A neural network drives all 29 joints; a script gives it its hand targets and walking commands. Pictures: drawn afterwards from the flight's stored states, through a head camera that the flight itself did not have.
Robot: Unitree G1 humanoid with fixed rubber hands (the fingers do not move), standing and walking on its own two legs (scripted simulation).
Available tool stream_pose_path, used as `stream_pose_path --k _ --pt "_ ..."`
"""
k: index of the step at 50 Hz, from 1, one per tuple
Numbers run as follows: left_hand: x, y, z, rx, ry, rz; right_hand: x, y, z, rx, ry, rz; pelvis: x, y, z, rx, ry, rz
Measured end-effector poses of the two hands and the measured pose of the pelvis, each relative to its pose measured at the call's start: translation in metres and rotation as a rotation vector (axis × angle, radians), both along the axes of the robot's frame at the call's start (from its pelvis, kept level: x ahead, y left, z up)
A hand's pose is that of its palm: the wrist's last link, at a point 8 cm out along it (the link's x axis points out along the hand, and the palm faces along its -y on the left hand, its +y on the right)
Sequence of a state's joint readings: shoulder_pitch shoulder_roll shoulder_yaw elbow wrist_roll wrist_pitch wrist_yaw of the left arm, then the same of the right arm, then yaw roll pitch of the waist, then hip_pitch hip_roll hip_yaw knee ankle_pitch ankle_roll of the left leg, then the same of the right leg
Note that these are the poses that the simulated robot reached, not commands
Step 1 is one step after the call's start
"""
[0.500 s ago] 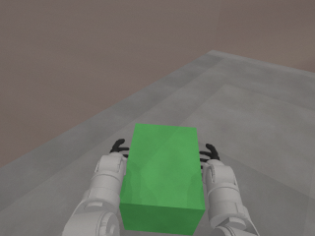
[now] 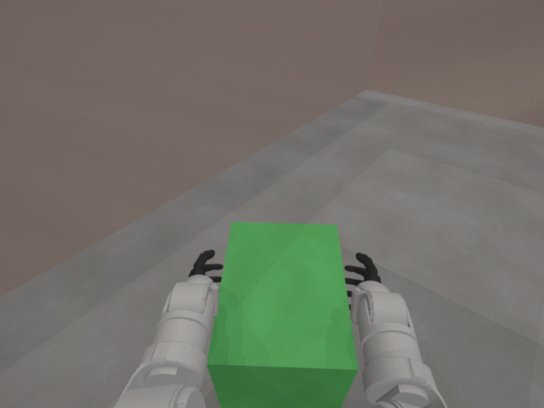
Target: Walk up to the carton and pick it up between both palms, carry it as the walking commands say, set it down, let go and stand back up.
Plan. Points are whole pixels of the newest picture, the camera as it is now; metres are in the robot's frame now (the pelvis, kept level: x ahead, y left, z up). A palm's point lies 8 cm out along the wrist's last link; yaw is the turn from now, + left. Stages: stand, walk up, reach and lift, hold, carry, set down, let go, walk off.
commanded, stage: reach and lift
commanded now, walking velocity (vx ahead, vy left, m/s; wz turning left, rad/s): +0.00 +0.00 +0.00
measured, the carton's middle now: (281, 311) +0.33 +0.00 -0.03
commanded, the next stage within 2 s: hold in 0.52 s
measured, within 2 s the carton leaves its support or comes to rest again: neither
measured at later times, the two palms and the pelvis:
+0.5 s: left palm (194, 301) +0.30 +0.14 +0.05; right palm (372, 302) +0.29 -0.14 +0.06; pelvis -0.01 +0.00 +0.00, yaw +0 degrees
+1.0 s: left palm (195, 302) +0.30 +0.13 +0.05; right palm (373, 303) +0.29 -0.14 +0.06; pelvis -0.01 +0.00 +0.00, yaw +0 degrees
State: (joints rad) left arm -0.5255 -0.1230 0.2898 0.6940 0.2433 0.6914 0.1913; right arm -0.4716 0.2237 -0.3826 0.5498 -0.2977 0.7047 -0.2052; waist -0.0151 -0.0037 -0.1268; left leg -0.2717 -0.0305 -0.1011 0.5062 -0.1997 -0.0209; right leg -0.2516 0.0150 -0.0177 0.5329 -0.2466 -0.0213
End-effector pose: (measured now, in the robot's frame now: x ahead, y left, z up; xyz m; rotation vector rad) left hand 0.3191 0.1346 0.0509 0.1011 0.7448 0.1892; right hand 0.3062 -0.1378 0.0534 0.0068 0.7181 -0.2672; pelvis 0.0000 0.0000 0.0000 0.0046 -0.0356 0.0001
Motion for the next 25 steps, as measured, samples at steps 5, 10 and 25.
stream_pose_path --k 5,10,25 --pt "-0.005 0.0 -0.001 -0.006 0.0 0.004 -0.003 0.0 0.002 -0.007 -0.001 0.006 -0.001 0.0 0.0 0.0 -0.007 0.0" --pt "-0.011 0.0 0.0 -0.005 -0.004 0.001 -0.006 0.0 0.004 -0.011 -0.008 0.006 -0.003 0.001 0.0 -0.001 -0.013 0.0" --pt "-0.023 0.001 0.003 -0.002 -0.011 -0.003 -0.019 0.002 0.009 -0.019 -0.023 0.004 -0.013 0.003 -0.001 -0.005 -0.033 -0.001"
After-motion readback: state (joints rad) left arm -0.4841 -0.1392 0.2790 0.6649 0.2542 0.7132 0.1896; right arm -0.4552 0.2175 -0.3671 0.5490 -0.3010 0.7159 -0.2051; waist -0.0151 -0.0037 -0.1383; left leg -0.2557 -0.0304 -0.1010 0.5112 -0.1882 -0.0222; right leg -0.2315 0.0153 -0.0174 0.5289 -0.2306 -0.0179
